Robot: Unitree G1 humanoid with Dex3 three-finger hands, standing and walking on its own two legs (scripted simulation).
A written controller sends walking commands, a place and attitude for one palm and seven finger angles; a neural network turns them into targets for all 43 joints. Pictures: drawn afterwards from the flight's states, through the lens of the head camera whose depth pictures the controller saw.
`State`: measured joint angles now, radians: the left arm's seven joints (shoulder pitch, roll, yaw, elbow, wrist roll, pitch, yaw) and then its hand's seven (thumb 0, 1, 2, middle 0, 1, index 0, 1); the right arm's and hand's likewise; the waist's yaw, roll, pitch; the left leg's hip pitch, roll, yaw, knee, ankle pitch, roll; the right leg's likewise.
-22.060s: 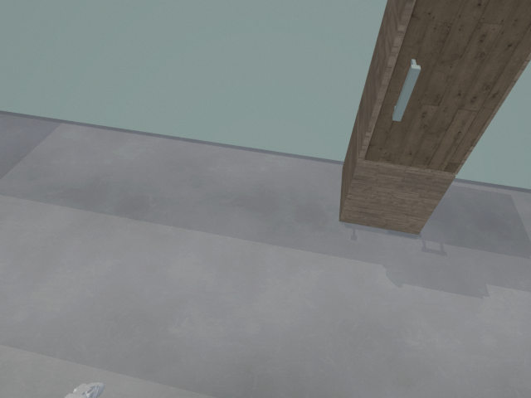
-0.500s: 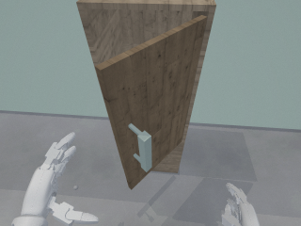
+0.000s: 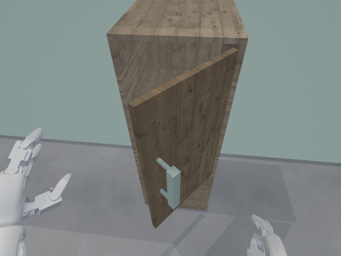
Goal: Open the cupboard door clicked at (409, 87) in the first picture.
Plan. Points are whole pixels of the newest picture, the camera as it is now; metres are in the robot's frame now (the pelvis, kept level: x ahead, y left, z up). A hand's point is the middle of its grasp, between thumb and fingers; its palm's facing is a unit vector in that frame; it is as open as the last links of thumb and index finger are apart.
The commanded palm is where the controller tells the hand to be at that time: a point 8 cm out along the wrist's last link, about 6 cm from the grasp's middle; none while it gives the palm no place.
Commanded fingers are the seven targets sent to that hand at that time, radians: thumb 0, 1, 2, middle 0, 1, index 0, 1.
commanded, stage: draw the hand back to the body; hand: left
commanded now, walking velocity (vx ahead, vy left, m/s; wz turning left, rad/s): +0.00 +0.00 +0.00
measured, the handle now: (167, 183) +0.32 +0.06 -0.03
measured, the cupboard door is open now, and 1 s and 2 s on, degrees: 50 50 50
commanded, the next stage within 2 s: step back with the hand held close in 0.48 s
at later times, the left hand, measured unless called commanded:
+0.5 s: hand (40, 184) +0.18 +0.26 +0.16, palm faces +0.45 -0.78 -0.43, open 7.5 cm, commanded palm +0.13 +0.29 +0.17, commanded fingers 0.00 0.90 0.90 -0.20 -0.30 -0.20 -0.30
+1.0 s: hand (33, 195) +0.16 +0.26 +0.16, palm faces +0.36 -0.76 -0.54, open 7.4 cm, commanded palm +0.10 +0.30 +0.18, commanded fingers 0.00 0.90 0.90 -0.20 -0.30 -0.20 -0.30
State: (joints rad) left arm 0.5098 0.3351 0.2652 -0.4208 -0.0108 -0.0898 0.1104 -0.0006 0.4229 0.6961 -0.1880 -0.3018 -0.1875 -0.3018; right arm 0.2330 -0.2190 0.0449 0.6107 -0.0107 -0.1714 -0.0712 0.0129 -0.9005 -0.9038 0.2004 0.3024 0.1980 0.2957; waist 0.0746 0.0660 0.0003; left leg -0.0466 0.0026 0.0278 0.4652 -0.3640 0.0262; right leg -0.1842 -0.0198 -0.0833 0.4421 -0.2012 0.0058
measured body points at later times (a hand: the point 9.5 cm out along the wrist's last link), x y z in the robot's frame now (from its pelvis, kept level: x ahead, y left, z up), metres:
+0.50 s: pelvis -0.01 -0.01 +0.01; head -0.03 -0.02 +0.45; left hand +0.15 +0.30 +0.19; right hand +0.17 -0.22 -0.08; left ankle -0.07 +0.09 -0.74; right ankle +0.03 -0.13 -0.74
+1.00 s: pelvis -0.05 +0.00 +0.00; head -0.04 +0.00 +0.45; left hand +0.13 +0.29 +0.19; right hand +0.12 -0.25 -0.08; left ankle -0.07 +0.09 -0.74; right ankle +0.03 -0.13 -0.74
